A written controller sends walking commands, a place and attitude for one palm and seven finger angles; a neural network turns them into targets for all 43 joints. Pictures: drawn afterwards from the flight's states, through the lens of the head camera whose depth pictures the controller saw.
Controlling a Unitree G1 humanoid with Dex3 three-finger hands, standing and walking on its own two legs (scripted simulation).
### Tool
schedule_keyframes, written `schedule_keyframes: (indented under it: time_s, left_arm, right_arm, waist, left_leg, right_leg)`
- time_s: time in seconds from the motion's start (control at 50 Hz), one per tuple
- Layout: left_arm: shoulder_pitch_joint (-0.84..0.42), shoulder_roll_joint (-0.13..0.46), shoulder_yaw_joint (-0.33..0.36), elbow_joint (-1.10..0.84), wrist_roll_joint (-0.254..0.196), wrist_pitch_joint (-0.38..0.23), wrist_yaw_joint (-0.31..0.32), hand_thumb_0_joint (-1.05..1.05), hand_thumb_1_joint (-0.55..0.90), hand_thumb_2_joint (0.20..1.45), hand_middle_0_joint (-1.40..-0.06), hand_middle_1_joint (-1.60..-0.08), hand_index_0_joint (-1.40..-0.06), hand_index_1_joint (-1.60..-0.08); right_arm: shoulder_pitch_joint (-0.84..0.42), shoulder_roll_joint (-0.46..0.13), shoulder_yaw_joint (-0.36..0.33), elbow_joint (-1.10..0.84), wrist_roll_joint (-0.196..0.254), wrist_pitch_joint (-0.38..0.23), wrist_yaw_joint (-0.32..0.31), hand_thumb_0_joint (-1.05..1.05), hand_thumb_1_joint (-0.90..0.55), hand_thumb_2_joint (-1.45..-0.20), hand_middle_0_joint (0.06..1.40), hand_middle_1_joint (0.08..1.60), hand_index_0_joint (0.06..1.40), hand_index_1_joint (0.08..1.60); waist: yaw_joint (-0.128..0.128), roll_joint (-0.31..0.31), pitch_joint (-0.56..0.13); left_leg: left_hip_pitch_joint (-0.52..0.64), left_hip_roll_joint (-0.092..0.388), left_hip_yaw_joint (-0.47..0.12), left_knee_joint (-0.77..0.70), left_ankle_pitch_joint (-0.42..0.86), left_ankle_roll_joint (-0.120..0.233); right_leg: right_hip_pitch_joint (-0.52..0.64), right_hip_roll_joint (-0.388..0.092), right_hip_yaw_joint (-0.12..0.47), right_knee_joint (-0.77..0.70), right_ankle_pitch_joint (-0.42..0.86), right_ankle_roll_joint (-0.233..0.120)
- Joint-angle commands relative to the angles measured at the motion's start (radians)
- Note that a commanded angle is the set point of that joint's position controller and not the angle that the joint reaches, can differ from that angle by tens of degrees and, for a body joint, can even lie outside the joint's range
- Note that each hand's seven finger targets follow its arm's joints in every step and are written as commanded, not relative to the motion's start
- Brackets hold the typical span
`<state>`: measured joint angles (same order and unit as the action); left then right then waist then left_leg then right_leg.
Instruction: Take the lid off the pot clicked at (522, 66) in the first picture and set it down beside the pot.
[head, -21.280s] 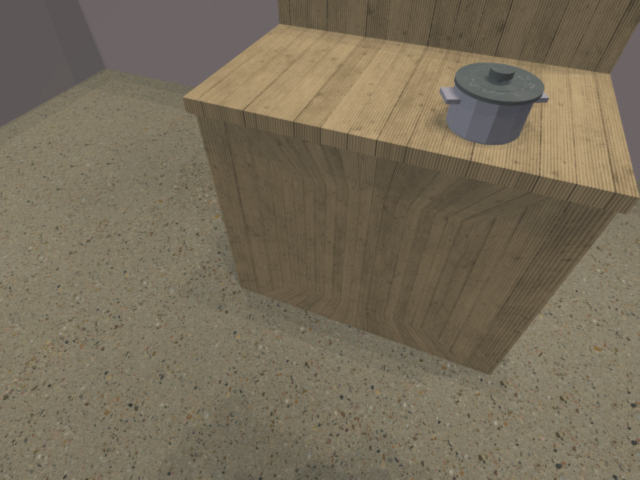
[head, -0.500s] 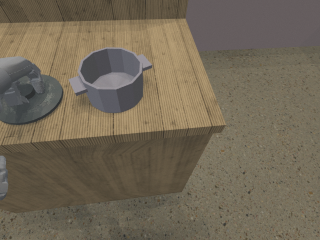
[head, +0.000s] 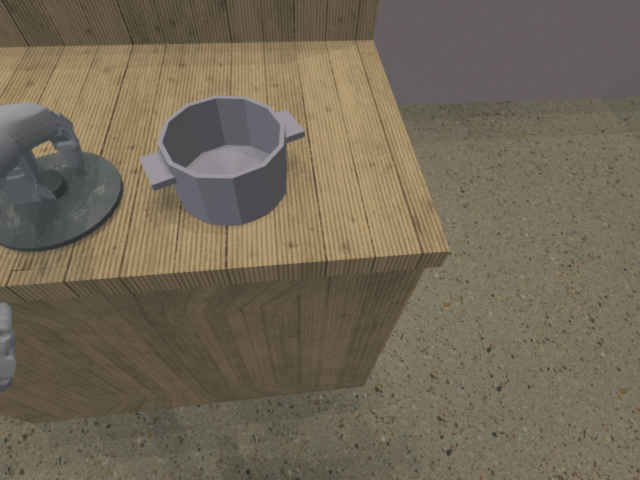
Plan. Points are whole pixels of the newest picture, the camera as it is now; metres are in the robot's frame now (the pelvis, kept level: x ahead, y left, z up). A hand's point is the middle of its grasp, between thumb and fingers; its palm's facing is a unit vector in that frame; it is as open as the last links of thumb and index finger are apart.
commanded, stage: open the fingers wide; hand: left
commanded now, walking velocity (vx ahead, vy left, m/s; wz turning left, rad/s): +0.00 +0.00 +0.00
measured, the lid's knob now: (46, 186) +0.47 +0.34 +0.08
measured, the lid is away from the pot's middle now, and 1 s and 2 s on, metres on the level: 0.23 0.23 0.23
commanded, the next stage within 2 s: raise the empty hand in 0.44 s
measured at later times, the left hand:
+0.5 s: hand (30, 178) +0.45 +0.33 +0.12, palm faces -0.38 -0.11 -0.92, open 11.0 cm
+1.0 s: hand out of the picture +0.45 +0.34 +0.17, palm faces -0.32 -0.12 -0.94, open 11.0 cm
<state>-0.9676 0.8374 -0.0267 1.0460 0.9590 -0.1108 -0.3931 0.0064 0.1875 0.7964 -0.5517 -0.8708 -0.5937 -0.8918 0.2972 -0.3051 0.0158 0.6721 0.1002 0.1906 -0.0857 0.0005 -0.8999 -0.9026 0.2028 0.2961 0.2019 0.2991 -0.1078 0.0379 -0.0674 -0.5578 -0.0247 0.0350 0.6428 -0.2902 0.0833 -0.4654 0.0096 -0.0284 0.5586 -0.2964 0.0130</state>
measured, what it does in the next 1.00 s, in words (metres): stands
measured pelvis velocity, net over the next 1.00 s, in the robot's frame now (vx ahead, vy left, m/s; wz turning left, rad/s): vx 0.00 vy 0.01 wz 0.00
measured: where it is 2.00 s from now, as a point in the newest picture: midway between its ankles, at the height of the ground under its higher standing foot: outside the picture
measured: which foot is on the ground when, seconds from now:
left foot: down 0.00-1.00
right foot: down 0.00-1.00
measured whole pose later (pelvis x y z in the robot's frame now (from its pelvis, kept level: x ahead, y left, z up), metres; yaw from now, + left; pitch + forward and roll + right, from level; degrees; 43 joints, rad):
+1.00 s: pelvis +0.00 +0.01 +0.00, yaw +0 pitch +11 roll -3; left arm -1.03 0.88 -0.02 1.03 0.95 -0.07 -0.45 0.01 -0.10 0.84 -0.45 -0.68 -0.45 -0.68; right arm 0.28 -0.29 0.03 0.66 0.11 0.22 -0.08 0.00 -0.90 -0.90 0.20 0.30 0.20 0.30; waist -0.11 0.04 -0.07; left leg -0.53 -0.03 0.03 0.63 -0.28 0.09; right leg -0.43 0.00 -0.03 0.53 -0.28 0.02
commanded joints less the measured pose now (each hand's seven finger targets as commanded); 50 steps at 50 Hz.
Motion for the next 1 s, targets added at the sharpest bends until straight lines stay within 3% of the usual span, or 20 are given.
schedule_keyframes:
  time_s: [0.0, 0.1, 0.12, 0.18, 0.2, 0.24, 0.28, 0.32, 0.4, 0.44, 0.5, 0.56, 0.6, 0.64, 0.68, 0.76, 0.8, 0.86, 0.92, 0.98]
  left_arm:
    - [-0.411, 0.305, 0.085, -0.152, -0.017, 0.005, 0.035, 0.0, 0.039, 0.8, -0.469, -0.8, -0.481, -0.801]
    - [-0.468, 0.308, 0.088, -0.264, -0.012, 0.0, 0.044, 0.0, -0.064, 0.798, -0.425, -0.743, -0.427, -0.743]
    - [-0.446, 0.357, 0.133, -0.251, -0.004, -0.002, 0.05, 0.0, -0.084, 0.795, -0.415, -0.733, -0.415, -0.733]
    - [-0.386, 0.316, 0.11, -0.172, -0.011, 0.008, 0.048, 0.0, -0.088, 0.803, -0.42, -0.725, -0.42, -0.725]
    - [-0.379, 0.29, 0.089, -0.166, -0.02, 0.009, 0.043, 0.0, -0.09, 0.808, -0.423, -0.72, -0.423, -0.72]
    - [-0.376, 0.307, 0.084, -0.105, -0.009, 0.027, 0.047, 0.0, -0.097, 0.822, -0.43, -0.705, -0.43, -0.705]
    - [-0.444, 0.298, 0.06, -0.156, -0.004, 0.032, 0.046, 0.0, -0.102, 0.834, -0.437, -0.692, -0.437, -0.692]
    - [-0.47, 0.348, 0.098, -0.19, 0.003, 0.022, 0.05, 0.0, -0.105, 0.84, -0.441, -0.684, -0.441, -0.684]
    - [-0.482, 0.33, 0.092, -0.236, -0.011, 0.004, 0.044, 0.0, -0.105, 0.839, -0.44, -0.687, -0.44, -0.687]
    - [-0.451, 0.282, 0.056, -0.149, -0.007, 0.013, 0.04, 0.0, -0.104, 0.838, -0.439, -0.687, -0.439, -0.687]
    - [-0.446, 0.287, 0.048, -0.128, -0.008, 0.021, 0.036, 0.0, -0.107, 0.843, -0.443, -0.681, -0.443, -0.681]
    - [-0.5, 0.381, 0.115, -0.233, 0.007, 0.012, 0.047, 0.0, -0.108, 0.845, -0.444, -0.679, -0.444, -0.679]
    - [-0.515, 0.365, 0.109, -0.268, -0.006, 0.005, 0.04, 0.0, -0.108, 0.845, -0.444, -0.679, -0.444, -0.679]
    - [-0.49, 0.409, 0.151, -0.24, -0.006, 0.009, 0.039, 0.0, -0.108, 0.845, -0.444, -0.679, -0.444, -0.679]
    - [-0.444, 0.383, 0.131, -0.162, -0.008, 0.025, 0.03, 0.0, -0.108, 0.845, -0.444, -0.679, -0.444, -0.679]
    - [-0.463, 0.293, 0.042, -0.152, -0.004, 0.051, 0.012, 0.0, -0.108, 0.845, -0.444, -0.679, -0.444, -0.679]
    - [-0.491, 0.286, 0.029, -0.181, -0.013, 0.051, -0.002, 0.0, -0.108, 0.845, -0.444, -0.679, -0.444, -0.679]
    - [-0.52, 0.395, 0.118, -0.228, -0.01, 0.042, -0.006, 0.0, -0.108, 0.845, -0.444, -0.679, -0.444, -0.679]
    - [-0.562, 0.393, 0.108, -0.226, -0.013, 0.04, -0.013, 0.0, -0.108, 0.845, -0.444, -0.679, -0.444, -0.679]
    - [-0.553, 0.327, 0.061, -0.204, -0.01, 0.049, -0.018, 0.0, -0.108, 0.845, -0.444, -0.679, -0.444, -0.679]
  right_arm:
    - [0.059, -0.173, -0.05, -0.081, 0.002, -0.002, -0.009, 0.0, -0.9, -0.9, 0.2, 0.3, 0.2, 0.3]
    - [0.048, -0.169, -0.057, -0.089, 0.0, 0.004, -0.005, 0.0, -0.9, -0.9, 0.2, 0.3, 0.2, 0.3]
    - [0.056, -0.169, -0.059, -0.089, -0.006, 0.008, -0.003, 0.0, -0.9, -0.9, 0.2, 0.3, 0.2, 0.3]
    - [0.053, -0.163, -0.056, -0.088, -0.004, 0.016, -0.003, 0.0, -0.9, -0.9, 0.2, 0.3, 0.2, 0.3]
    - [0.049, -0.165, -0.054, -0.087, 0.001, 0.014, -0.001, 0.0, -0.9, -0.9, 0.2, 0.3, 0.2, 0.3]
    - [0.05, -0.17, -0.048, -0.084, 0.002, 0.02, 0.0, 0.0, -0.9, -0.9, 0.2, 0.3, 0.2, 0.3]
    - [0.044, -0.17, -0.049, -0.089, 0.004, 0.017, -0.003, 0.0, -0.9, -0.9, 0.2, 0.3, 0.2, 0.3]
    - [0.047, -0.172, -0.051, -0.085, 0.003, 0.013, -0.009, 0.0, -0.9, -0.9, 0.2, 0.3, 0.2, 0.3]
    - [0.041, -0.165, -0.049, -0.09, 0.005, 0.004, -0.017, 0.0, -0.9, -0.9, 0.2, 0.3, 0.2, 0.3]
    - [0.056, -0.165, -0.05, -0.073, 0.003, 0.003, -0.016, 0.0, -0.9, -0.9, 0.2, 0.3, 0.2, 0.3]
    - [0.047, -0.172, -0.043, -0.075, 0.01, 0.002, -0.017, 0.0, -0.9, -0.9, 0.2, 0.3, 0.2, 0.3]
    - [0.048, -0.17, -0.048, -0.086, 0.003, 0.004, -0.017, 0.0, -0.9, -0.9, 0.2, 0.3, 0.2, 0.3]
    - [0.038, -0.165, -0.048, -0.089, 0.004, -0.001, -0.019, 0.0, -0.9, -0.9, 0.2, 0.3, 0.2, 0.3]
    - [0.05, -0.166, -0.049, -0.086, 0.001, 0.001, -0.017, 0.0, -0.9, -0.9, 0.2, 0.3, 0.2, 0.3]
    - [0.047, -0.165, -0.046, -0.086, 0.004, 0.006, -0.015, 0.0, -0.9, -0.9, 0.2, 0.3, 0.2, 0.3]
    - [0.037, -0.166, -0.046, -0.087, 0.009, 0.011, -0.004, 0.0, -0.9, -0.9, 0.2, 0.3, 0.2, 0.3]
    - [0.03, -0.172, -0.045, -0.088, 0.012, 0.01, -0.005, 0.0, -0.9, -0.9, 0.2, 0.3, 0.2, 0.3]
    - [0.038, -0.167, -0.047, -0.099, 0.005, 0.013, -0.007, 0.0, -0.9, -0.9, 0.2, 0.3, 0.2, 0.3]
    - [0.037, -0.169, -0.046, -0.087, 0.006, 0.012, -0.009, 0.0, -0.9, -0.9, 0.2, 0.3, 0.2, 0.3]
    - [0.037, -0.163, -0.049, -0.087, 0.006, 0.008, -0.002, 0.0, -0.9, -0.9, 0.2, 0.3, 0.2, 0.3]
  waist:
    - [0.004, 0.075, -0.378]
    - [0.007, 0.145, -0.439]
    - [0.015, 0.14, -0.459]
    - [0.003, 0.073, -0.403]
    - [0.005, 0.09, -0.38]
    - [0.0, 0.04, -0.316]
    - [-0.003, 0.063, -0.333]
    - [0.004, 0.093, -0.392]
    - [0.002, 0.125, -0.435]
    - [-0.012, 0.09, -0.365]
    - [-0.006, 0.072, -0.328]
    - [0.01, 0.131, -0.439]
    - [0.006, 0.149, -0.464]
    - [0.01, 0.153, -0.456]
    - [0.005, 0.096, -0.387]
    - [-0.005, 0.101, -0.324]
    - [-0.007, 0.107, -0.339]
    - [0.006, 0.103, -0.429]
    - [0.0, 0.117, -0.417]
    - [-0.004, 0.122, -0.363]
  left_leg:
    - [0.404, 0.017, -0.072, -0.033, 0.443, -0.016]
    - [0.495, 0.026, -0.089, -0.024, 0.536, -0.026]
    - [0.497, 0.026, -0.095, -0.017, 0.55, -0.03]
    - [0.427, 0.017, -0.075, -0.02, 0.491, -0.016]
    - [0.425, 0.019, -0.07, -0.029, 0.5, -0.018]
    - [0.348, 0.011, -0.058, -0.038, 0.382, -0.012]
    - [0.355, 0.009, -0.061, -0.051, 0.326, -0.008]
    - [0.4, 0.013, -0.066, -0.04, 0.369, -0.009]
    - [0.452, 0.017, -0.077, -0.028, 0.448, -0.011]
    - [0.416, 0.019, -0.076, -0.031, 0.38, -0.011]
    - [0.359, 0.011, -0.06, -0.043, 0.32, -0.008]
    - [0.424, 0.011, -0.072, -0.029, 0.414, -0.012]
    - [0.473, 0.018, -0.077, -0.016, 0.505, -0.014]
    - [0.471, 0.018, -0.081, -0.014, 0.517, -0.016]
    - [0.407, 0.013, -0.069, -0.027, 0.46, -0.013]
    - [0.399, 0.018, -0.072, -0.049, 0.404, -0.018]
    - [0.426, 0.023, -0.076, -0.052, 0.422, -0.019]
    - [0.456, 0.014, -0.084, -0.04, 0.462, -0.012]
    - [0.466, 0.024, -0.087, -0.046, 0.471, -0.017]
    - [0.479, 0.027, -0.104, -0.063, 0.45, -0.027]
  right_leg:
    - [-0.023, 0.059, -0.026, -0.044, 0.242, -0.054]
    - [-0.043, 0.06, -0.027, -0.043, 0.246, -0.056]
    - [-0.036, 0.06, -0.023, -0.037, 0.246, -0.053]
    - [-0.022, 0.06, -0.021, -0.044, 0.256, -0.048]
    - [-0.025, 0.06, -0.025, -0.047, 0.259, -0.052]
    - [-0.025, 0.06, -0.02, -0.051, 0.23, -0.05]
    - [-0.019, 0.058, -0.017, -0.057, 0.209, -0.054]
    - [-0.009, 0.057, -0.013, -0.048, 0.221, -0.053]
    - [-0.014, 0.057, -0.018, -0.044, 0.243, -0.054]
    - [-0.059, 0.06, -0.022, -0.05, 0.201, -0.05]
    - [-0.035, 0.058, -0.02, -0.05, 0.197, -0.056]
    - [0.001, 0.056, -0.011, -0.04, 0.246, -0.055]
    - [0.0, 0.057, -0.016, -0.04, 0.274, -0.054]
    - [-0.001, 0.058, -0.015, -0.043, 0.272, -0.05]
    - [0.006, 0.06, -0.02, -0.05, 0.262, -0.049]
    - [-0.031, 0.06, -0.024, -0.065, 0.214, -0.052]
    - [-0.03, 0.059, -0.028, -0.068, 0.21, -0.055]
    - [0.022, 0.059, -0.019, -0.062, 0.248, -0.051]
    - [0.001, 0.057, -0.023, -0.068, 0.233, -0.048]
    - [-0.044, 0.06, -0.033, -0.081, 0.184, -0.054]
